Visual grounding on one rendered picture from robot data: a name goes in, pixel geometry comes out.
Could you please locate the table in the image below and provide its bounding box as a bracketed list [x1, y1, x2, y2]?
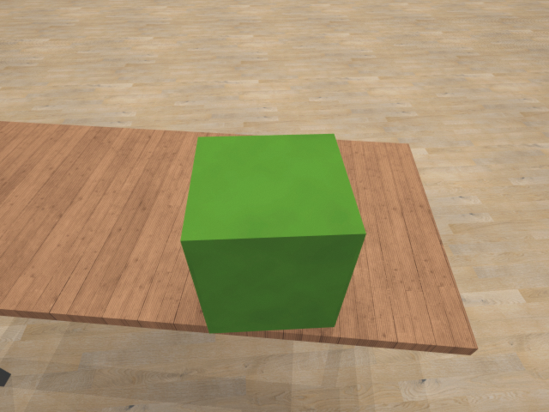
[0, 121, 478, 386]

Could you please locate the carton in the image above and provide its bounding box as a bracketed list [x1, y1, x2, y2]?
[180, 134, 366, 334]

